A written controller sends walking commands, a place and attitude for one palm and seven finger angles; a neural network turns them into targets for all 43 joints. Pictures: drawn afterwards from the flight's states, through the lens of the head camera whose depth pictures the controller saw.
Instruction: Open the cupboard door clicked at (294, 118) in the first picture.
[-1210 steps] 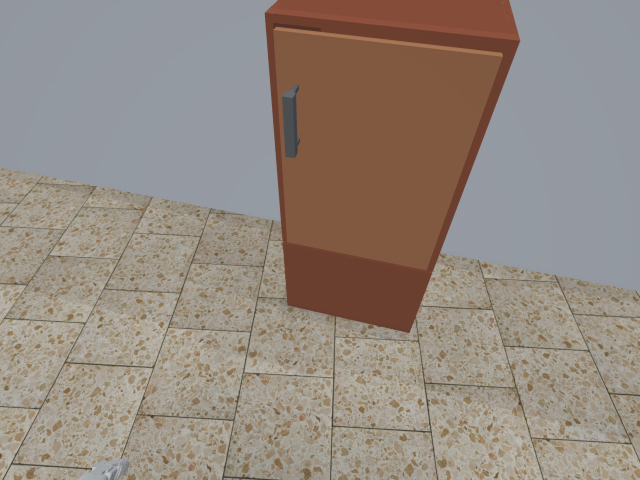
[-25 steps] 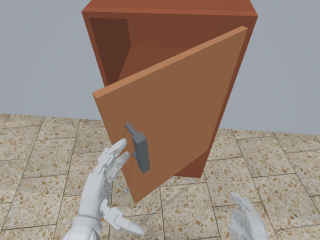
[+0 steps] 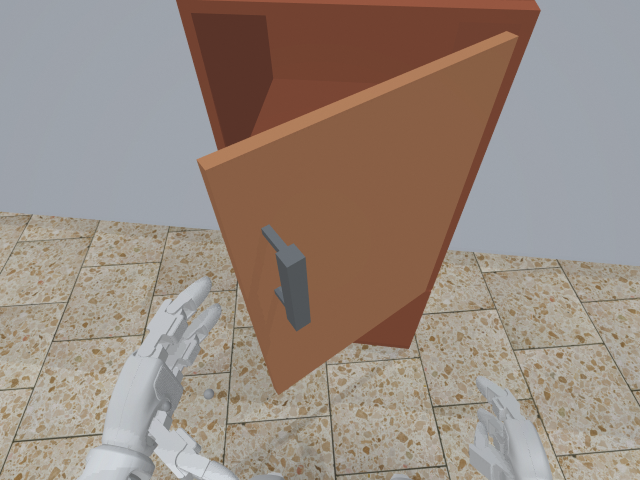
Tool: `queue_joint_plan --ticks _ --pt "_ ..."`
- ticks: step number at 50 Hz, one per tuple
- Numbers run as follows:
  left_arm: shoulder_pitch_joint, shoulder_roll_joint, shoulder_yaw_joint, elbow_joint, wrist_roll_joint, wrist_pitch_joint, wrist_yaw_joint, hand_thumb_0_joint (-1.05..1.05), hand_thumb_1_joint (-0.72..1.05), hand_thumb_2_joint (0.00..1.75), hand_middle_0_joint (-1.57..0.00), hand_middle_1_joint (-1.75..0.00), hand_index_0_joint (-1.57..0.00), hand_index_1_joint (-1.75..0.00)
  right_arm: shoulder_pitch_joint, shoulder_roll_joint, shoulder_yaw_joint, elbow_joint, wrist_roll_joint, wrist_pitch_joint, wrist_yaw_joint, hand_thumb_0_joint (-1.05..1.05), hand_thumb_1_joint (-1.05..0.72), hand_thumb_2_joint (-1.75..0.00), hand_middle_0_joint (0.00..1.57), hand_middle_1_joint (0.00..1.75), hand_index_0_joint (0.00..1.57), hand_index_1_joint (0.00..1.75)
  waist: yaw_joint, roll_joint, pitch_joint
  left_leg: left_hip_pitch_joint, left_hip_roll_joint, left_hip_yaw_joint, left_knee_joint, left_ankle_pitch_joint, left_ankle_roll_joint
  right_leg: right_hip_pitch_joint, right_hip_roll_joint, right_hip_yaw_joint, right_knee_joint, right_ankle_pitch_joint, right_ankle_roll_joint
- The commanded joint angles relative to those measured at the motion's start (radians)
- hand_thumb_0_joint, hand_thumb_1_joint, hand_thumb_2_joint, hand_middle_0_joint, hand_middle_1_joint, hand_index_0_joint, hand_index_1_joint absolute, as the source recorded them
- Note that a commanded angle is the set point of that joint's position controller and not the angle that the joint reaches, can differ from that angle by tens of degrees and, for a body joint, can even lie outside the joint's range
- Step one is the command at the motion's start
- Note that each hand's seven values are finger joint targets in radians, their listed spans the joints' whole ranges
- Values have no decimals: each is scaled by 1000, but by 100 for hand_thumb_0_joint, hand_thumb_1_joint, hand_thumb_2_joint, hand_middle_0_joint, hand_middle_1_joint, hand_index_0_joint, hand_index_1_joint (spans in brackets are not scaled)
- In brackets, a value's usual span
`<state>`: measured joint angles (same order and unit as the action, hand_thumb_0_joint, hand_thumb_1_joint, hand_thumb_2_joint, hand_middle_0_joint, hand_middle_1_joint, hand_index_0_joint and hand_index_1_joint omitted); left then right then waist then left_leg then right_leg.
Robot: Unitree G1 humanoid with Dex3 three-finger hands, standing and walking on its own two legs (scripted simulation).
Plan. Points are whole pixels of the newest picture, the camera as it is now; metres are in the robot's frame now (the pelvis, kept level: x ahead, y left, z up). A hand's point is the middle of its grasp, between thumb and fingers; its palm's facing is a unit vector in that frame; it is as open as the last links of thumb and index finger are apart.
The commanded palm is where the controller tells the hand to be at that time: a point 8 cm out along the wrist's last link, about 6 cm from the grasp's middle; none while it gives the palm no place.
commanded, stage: draw the hand back to the body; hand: left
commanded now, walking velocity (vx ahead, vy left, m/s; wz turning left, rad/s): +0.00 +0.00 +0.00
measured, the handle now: (285, 279) +0.33 +0.07 +0.09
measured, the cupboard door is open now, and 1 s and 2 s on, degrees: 43 43 43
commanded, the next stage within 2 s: step back with the hand held close in 1.54 s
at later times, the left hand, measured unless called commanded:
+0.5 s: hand (129, 380) +0.19 +0.19 +0.13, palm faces +0.00 -0.99 -0.14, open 16.1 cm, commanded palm +0.16 +0.24 +0.15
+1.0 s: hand (29, 319) +0.21 +0.26 +0.19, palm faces +0.39 -0.83 -0.41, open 11.1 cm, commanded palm +0.17 +0.30 +0.21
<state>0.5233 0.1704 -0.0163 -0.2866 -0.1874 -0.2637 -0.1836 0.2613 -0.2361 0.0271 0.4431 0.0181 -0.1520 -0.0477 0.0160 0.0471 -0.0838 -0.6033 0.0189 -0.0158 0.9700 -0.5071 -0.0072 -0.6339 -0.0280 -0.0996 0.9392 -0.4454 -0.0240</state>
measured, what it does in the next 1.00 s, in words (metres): rises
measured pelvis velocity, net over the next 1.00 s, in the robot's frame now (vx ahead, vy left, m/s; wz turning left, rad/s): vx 0.03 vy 0.02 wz -0.02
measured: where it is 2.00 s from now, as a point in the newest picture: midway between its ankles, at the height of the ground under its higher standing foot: outside the picture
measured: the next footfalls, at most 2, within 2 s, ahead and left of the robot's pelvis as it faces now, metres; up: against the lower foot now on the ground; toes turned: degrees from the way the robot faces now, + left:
none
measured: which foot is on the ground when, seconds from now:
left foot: down 0.00-1.00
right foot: down 0.00-1.00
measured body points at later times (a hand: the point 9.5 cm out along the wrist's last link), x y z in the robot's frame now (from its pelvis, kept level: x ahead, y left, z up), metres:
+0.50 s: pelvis +0.01 +0.02 +0.02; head +0.00 +0.01 +0.47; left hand +0.18 +0.24 +0.14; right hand +0.20 -0.20 -0.03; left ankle -0.01 +0.12 -0.68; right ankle +0.02 -0.11 -0.68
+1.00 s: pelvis +0.03 +0.02 +0.05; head +0.01 +0.00 +0.50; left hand +0.19 +0.30 +0.21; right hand +0.21 -0.20 -0.03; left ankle -0.01 +0.12 -0.68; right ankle +0.02 -0.11 -0.68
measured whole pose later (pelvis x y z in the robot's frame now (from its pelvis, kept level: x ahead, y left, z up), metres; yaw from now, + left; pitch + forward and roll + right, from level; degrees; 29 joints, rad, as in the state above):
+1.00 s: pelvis +0.03 +0.02 +0.05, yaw -1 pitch -3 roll -1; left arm 0.52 0.32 0.25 -0.42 -0.03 -0.06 0.13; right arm 0.21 -0.22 0.05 0.63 -0.01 -0.15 -0.09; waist 0.07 0.06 0.01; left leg -0.10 0.00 0.02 0.47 -0.32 0.01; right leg -0.14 -0.02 -0.07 0.45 -0.26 0.00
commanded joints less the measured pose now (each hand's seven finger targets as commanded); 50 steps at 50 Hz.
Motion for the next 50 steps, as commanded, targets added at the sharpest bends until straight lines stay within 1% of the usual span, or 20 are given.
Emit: queue_joint_plan --ticks 1,3,6,9,11,12,13,18,23,24,25,26,27,30,34,38,40,44,48,50 --pt "-22 112 96 -280 -5 -47 35 0 -50 30 -15 -30 -15 -30 -70 -89 -45 -179 9 -65 -8 0 -90 -90 20 30 20 30 8 -37 -174 20 -39 -10 -161 230 18 196 17 76 -167 189 4" --pt "0 107 97 -302 -6 -30 41 0 -50 30 -15 -30 -15 -30 -72 -81 -40 -182 13 -67 -7 0 -90 -90 20 30 20 30 16 -17 -163 33 -38 -10 -183 234 17 209 19 66 -170 199 2" --pt "-16 115 114 -303 -17 -2 42 0 -50 30 -15 -30 -15 -30 -82 -84 -35 -173 17 -67 -11 0 -90 -90 20 30 20 30 5 -41 -129 39 -33 -13 -198 228 18 212 23 62 -192 196 7" --pt "7 108 121 -297 -38 28 20 0 -50 30 -15 -30 -15 -30 -82 -90 -30 -167 23 -73 -14 0 -90 -90 20 30 20 30 3 -40 -86 53 -29 -17 -221 222 16 207 30 43 -208 190 7" --pt "-7 113 119 -324 -45 42 5 0 -50 30 -15 -30 -15 -30 -88 -93 -28 -166 23 -83 -16 0 -90 -90 20 30 20 30 3 -25 -90 79 -29 -20 -231 240 18 220 29 41 -215 210 7" --pt "5 121 133 -317 -50 50 -1 0 -50 30 -15 -30 -15 -30 -85 -93 -28 -162 24 -86 -17 0 -90 -90 20 30 20 30 4 -42 -79 79 -27 -23 -238 233 16 220 31 36 -219 201 8" --pt "0 115 123 -342 -50 53 -9 0 -50 30 -15 -30 -15 -30 -84 -96 -27 -162 25 -91 -18 0 -90 -90 20 30 20 30 6 -11 -90 100 -28 -22 -243 250 16 227 31 33 -218 221 7" --pt "-20 160 190 -348 -62 80 -15 0 -50 30 -15 -30 -15 -30 -87 -98 -24 -144 26 -104 -25 0 -90 -90 20 30 20 30 11 -34 -67 124 -24 -32 -270 244 15 242 35 23 -243 208 8" --pt "-65 189 236 -364 -81 107 -33 0 -32 37 -16 -30 -16 -30 -97 -100 -15 -126 29 -116 -31 0 -90 -90 20 30 20 30 17 14 -63 169 -25 -34 -301 265 11 275 35 18 -271 228 5" --pt "-104 325 264 -453 70 114 123 0 -29 39 -16 -30 -16 -30 -100 -87 -18 -132 13 -103 -57 0 -90 -90 20 30 20 30 54 13 -63 166 -12 -20 -353 259 17 335 17 68 -318 215 -5" --pt "-50 268 251 -417 91 136 195 0 -26 40 -16 -30 -16 -30 -94 -71 -11 -117 3 -101 -65 0 -90 -90 20 30 20 30 38 16 -11 177 -18 -16 -369 244 12 321 14 63 -353 194 -5" --pt "-3 207 209 -402 96 153 220 0 -22 42 -16 -30 -16 -30 -95 -70 -7 -117 -2 -99 -63 0 -90 -90 20 30 20 30 31 -7 13 175 -15 -25 -383 242 9 322 12 53 -353 191 -3" --pt "12 185 190 -396 111 163 239 0 -18 43 -16 -30 -16 -30 -95 -69 -3 -106 -3 -91 -58 0 -90 -90 20 30 20 30 30 27 25 190 -11 -21 -393 271 10 343 10 48 -357 213 -3" --pt "7 225 222 -389 140 164 281 0 -8 48 -16 -30 -16 -30 -113 -79 -8 -78 -6 -78 -56 0 -90 -90 20 30 20 30 37 18 10 255 -4 -19 -426 350 11 398 11 42 -391 271 -2" --pt "-39 233 231 -392 157 155 309 0 6 54 -17 -30 -17 -30 -130 -81 -8 -58 -13 -77 -56 0 -90 -90 20 30 20 30 30 -3 17 319 -3 -12 -479 348 15 434 11 41 -437 268 5" --pt "-65 271 290 -375 160 147 328 0 20 60 -18 -30 -18 -30 -156 -80 -9 -30 -18 -74 -64 0 -90 -90 20 30 20 30 40 -10 25 362 -4 -8 -529 365 16 487 9 41 -478 285 4" --pt "-62 301 331 -363 162 145 334 0 27 63 -18 -30 -18 -30 -167 -82 -12 -14 -20 -72 -66 0 -90 -90 20 30 20 30 50 0 11 390 -2 -3 -542 420 16 523 9 42 -491 333 1" --pt "-60 285 344 -367 158 140 330 0 41 69 -18 -30 -18 -30 -171 -79 -16 7 -22 -70 -55 0 -90 -90 20 30 20 30 50 31 12 433 1 6 -562 525 11 556 9 42 -510 405 6" --pt "-80 303 382 -342 155 138 328 0 55 75 -19 -30 -19 -30 -179 -85 -26 21 -21 -57 -49 0 -90 -90 20 30 20 30 50 -15 28 459 5 10 -581 553 13 571 15 45 -535 431 9" --pt "-82 325 417 -324 154 136 330 0 62 78 -19 -30 -19 -30 -184 -87 -30 30 -23 -50 -48 0 -90 -90 20 30 20 30 57 -4 23 468 5 14 -587 585 13 591 13 46 -544 461 7"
